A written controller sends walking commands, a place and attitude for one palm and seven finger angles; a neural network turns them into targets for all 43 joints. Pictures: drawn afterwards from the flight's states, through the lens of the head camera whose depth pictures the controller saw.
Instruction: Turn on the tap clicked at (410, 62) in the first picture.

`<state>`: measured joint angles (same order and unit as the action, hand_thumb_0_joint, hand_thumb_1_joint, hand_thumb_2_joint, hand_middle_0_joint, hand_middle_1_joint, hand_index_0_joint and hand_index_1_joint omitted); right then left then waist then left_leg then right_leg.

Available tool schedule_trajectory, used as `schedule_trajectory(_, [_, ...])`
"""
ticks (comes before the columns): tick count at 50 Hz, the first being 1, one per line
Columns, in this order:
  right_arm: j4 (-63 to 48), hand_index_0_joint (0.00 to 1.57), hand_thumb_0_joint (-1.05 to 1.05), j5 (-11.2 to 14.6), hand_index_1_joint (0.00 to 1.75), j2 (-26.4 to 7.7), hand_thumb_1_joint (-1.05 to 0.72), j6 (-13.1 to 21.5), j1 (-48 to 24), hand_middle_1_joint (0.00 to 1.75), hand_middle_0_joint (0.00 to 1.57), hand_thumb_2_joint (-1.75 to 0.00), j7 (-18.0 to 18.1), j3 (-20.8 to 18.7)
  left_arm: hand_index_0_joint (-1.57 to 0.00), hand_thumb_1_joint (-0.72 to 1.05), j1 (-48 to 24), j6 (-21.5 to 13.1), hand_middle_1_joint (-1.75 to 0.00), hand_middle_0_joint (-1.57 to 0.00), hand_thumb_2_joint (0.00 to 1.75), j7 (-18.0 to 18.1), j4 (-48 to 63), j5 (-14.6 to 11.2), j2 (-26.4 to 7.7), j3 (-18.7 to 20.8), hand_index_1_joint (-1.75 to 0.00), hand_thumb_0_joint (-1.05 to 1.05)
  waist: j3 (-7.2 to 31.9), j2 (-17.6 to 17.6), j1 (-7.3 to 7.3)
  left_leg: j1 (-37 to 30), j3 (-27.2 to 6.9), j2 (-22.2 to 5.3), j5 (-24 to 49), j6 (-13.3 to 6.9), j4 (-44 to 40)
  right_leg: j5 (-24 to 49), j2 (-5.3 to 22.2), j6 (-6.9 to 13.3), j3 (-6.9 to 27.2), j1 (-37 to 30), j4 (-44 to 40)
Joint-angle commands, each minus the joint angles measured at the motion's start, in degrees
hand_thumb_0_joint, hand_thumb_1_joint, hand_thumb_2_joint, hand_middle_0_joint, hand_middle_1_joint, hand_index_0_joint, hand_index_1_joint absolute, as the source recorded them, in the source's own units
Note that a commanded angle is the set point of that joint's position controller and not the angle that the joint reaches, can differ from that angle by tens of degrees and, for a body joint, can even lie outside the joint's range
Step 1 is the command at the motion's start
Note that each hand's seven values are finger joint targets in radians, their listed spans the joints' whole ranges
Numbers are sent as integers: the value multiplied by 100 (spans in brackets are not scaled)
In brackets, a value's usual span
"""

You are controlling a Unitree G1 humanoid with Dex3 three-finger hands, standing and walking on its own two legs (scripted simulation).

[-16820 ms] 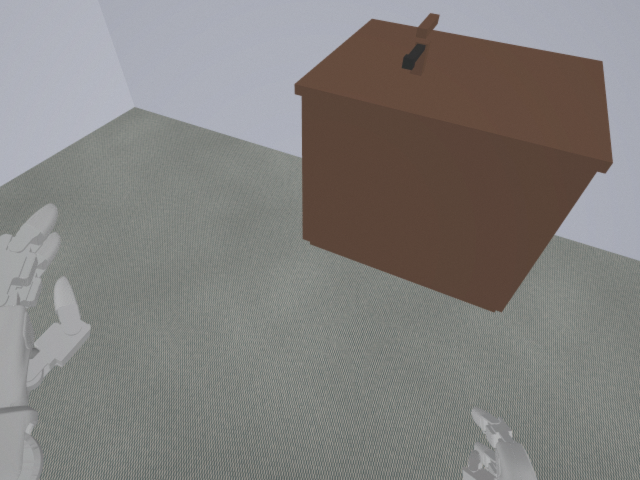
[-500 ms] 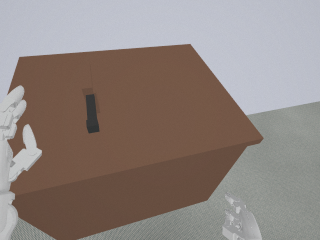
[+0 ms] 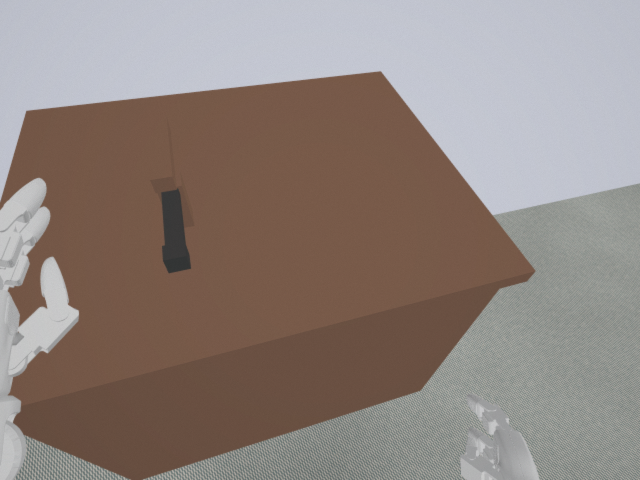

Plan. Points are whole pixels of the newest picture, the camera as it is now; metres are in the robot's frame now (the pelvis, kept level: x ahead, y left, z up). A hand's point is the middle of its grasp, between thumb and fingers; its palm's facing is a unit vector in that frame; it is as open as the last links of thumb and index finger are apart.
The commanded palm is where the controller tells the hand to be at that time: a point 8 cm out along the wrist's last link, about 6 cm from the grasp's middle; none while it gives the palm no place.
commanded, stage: look again from close up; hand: left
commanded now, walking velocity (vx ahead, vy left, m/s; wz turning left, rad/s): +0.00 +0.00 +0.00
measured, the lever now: (176, 257) +0.36 +0.22 +0.06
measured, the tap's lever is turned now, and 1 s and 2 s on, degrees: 0 0 0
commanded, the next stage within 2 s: shuffle to correct the standing spot in 0.18 s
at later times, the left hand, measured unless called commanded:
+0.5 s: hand (117, 315) +0.22 +0.21 +0.16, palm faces +0.38 -0.86 -0.35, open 7.4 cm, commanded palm +0.16 +0.24 +0.17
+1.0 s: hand (200, 306) +0.24 +0.14 +0.16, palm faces +0.32 -0.87 -0.37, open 7.4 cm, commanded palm +0.18 +0.18 +0.17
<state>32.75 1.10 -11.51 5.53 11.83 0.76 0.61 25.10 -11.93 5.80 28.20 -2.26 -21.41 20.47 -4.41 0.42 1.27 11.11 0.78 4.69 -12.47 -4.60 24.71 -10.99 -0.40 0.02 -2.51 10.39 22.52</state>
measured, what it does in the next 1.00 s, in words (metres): shifts its weight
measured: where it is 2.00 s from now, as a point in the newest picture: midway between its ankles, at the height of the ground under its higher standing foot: outside the picture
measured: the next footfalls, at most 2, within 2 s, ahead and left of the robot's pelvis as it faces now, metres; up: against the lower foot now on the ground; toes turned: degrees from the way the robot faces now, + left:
none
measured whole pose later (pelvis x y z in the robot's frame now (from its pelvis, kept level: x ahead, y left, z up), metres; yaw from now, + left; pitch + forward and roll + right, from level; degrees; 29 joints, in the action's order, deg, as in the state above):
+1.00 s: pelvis +0.01 -0.09 -0.01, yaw -1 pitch +0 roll +0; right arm 32.6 1.4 -12.4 3.9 12.1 1.5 -0.8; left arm 26.3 -8.2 5.5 29.8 -5.7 -21.6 20.6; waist -2.1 0.3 0.0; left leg 14.8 -0.9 -2.7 -17.2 0.6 31.8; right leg -13.4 -7.9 7.8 -4.2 12.6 25.2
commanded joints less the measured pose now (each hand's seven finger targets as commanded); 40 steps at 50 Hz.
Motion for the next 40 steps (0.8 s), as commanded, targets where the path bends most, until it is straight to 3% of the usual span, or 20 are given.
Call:
schedule_trajectory(1, [-891, 20, 0, 13, 30, -731, -90, 280, -479, 30, 20, -90, 99, -308, -20, 90, -249, -336, -30, -20, 90, 139, 1061, -79, -856, 563, -30, 0, 1131, -303, -5, 27, -764, -980, 1349, 684, -419, 893, 390, 174, 332, -679, -94])
schedule_trajectory(4, [-862, 20, 0, 24, 30, -724, -90, 293, -585, 30, 20, -90, 138, -269, -20, 90, -387, -316, -30, -20, 90, 178, 1124, -74, -938, 609, -30, 0, 1027, -325, -9, 94, -760, -929, 814, 591, -498, 768, 431, 183, 469, -584, -174])
schedule_trajectory(5, [-838, 20, 0, -17, 30, -743, -90, 276, -532, 30, 20, -90, 143, -243, -20, 90, -406, -310, -30, -20, 90, 157, 949, -93, -722, 419, -30, 0, 904, -314, -20, 258, -780, -901, 537, 535, -574, 577, 415, 172, 462, -560, -233])
schedule_trajectory(9, [-861, 20, 0, 17, 30, -719, -90, 315, -619, 30, 20, -90, 166, -244, -20, 90, -615, -288, -30, -20, 90, 191, 1066, -46, -865, 483, -30, 0, 766, -349, -15, 291, -800, -897, 41, 395, -630, 289, 443, 182, 616, -445, -392])
schedule_trajectory(10, [-840, 20, 0, -26, 30, -729, -90, 302, -575, 30, 20, -90, 169, -222, -20, 90, -592, -296, -30, -20, 90, 185, 944, -62, -758, 391, -30, 0, 789, -293, -19, 333, -801, -879, -28, 354, -651, 220, 433, 167, 584, -473, -424])
schedule_trajectory(14, [-838, 20, 0, 10, 30, -719, -90, 333, -634, 30, 20, -90, 173, -240, -20, 90, -506, -266, -30, -20, 90, 207, 1045, -76, -894, 516, -30, 0, 923, -271, -14, 177, -754, -848, 336, 340, -483, 503, 508, 197, 700, -517, -484])
schedule_trajectory(17, [-837, 20, 0, -20, 30, -715, -90, 300, -574, 30, 20, -90, 177, -231, -20, 90, -503, -247, -30, -20, 90, 178, 945, -126, -854, 486, -30, 0, 964, -165, -15, 79, -773, -928, 506, 368, -599, 600, 376, 151, 589, -509, -435])
schedule_trajectory(25, [-889, 20, 0, -6, 30, -701, -90, 188, -594, 30, 20, -90, 130, -247, -20, 90, -584, -155, -30, -20, 90, 108, 1080, -208, -860, 449, -30, 0, 969, -527, -44, 9, -759, -1127, 867, 399, -626, 658, 201, 97, 409, -428, -262])
schedule_trajectory(29, [-964, 20, 0, 30, 30, -660, -90, 170, -609, 30, 20, -90, 103, -280, -20, 90, -340, -113, -30, -20, 90, 78, 1185, -251, -1010, 635, -30, 0, 1055, -409, -32, -48, -735, -1202, 1022, 375, -447, 771, 233, 111, 426, -416, -246])
schedule_trajectory(30, [-956, 20, 0, -1, 30, -695, -90, 153, -563, 30, 20, -90, 98, -281, -20, 90, -351, -105, -30, -20, 90, 51, 1133, -267, -872, 499, -30, 0, 1008, -456, -54, 58, -722, -1195, 871, 365, -477, 670, 197, 107, 406, -396, -229])
schedule_trajectory(34, [-981, 20, 0, 20, 30, -675, -90, 160, -577, 30, 20, -90, 117, -311, -20, 90, -319, -73, -30, -20, 90, 45, 1224, -288, -1042, 679, -30, 0, 1014, -435, -53, 51, -699, -1242, 590, 296, -341, 605, 253, 129, 545, -266, -257])
schedule_trajectory(38, [-992, 20, 0, 1, 30, -723, -90, 170, -490, 30, 20, -90, 132, -374, -20, 90, -329, -37, -30, -20, 90, 42, 1153, -316, -1029, 685, -30, 0, 1020, -226, -55, 99, -590, -1193, 284, 236, -75, 507, 330, 121, 769, -158, -322])
schedule_trajectory(40, [-943, 20, 0, -17, 30, -713, -90, 157, -500, 30, 20, -90, 135, -343, -20, 90, -354, -26, -30, -20, 90, 48, 1224, -328, -980, 615, -30, 0, 1051, -302, -99, 96, -493, -1122, 242, 235, 60, 493, 369, 146, 767, -103, -325])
